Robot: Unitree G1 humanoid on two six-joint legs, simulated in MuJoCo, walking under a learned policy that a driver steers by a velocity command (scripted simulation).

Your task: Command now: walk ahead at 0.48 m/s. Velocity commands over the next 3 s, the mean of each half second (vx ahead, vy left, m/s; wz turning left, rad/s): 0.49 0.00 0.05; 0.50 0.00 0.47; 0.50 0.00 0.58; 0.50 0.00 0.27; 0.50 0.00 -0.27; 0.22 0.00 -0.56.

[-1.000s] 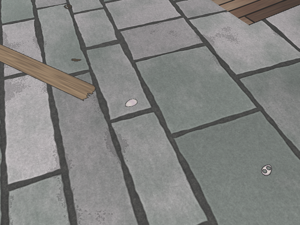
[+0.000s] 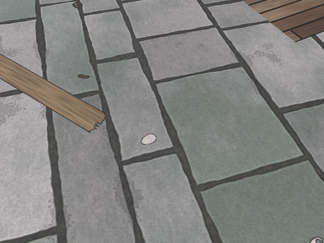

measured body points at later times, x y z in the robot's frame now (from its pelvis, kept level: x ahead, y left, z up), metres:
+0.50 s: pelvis +0.29 -0.02 +0.00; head +0.33 -0.02 +0.45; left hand +0.50 +0.20 -0.10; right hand +0.20 -0.25 -0.14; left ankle +0.10 +0.07 -0.71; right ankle +0.41 -0.09 -0.72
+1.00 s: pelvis +0.55 +0.03 +0.01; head +0.58 +0.05 +0.45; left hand +0.42 +0.24 -0.14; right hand +0.80 -0.12 -0.10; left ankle +0.64 +0.13 -0.71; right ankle +0.42 -0.10 -0.72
